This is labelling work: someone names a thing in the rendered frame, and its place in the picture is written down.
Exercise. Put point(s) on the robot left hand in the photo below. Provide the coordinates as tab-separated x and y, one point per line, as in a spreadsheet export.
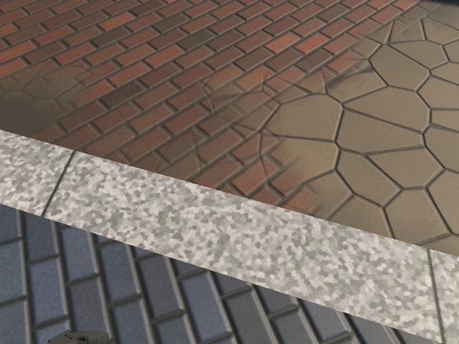
82	337

